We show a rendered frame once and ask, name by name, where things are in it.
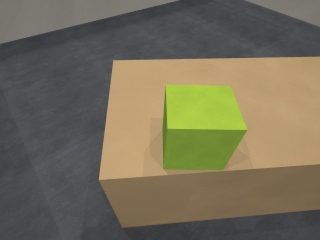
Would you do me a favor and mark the pedestal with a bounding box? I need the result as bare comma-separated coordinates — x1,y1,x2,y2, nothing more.
99,56,320,228

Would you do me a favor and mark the carton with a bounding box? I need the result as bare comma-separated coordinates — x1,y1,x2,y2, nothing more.
162,84,247,170

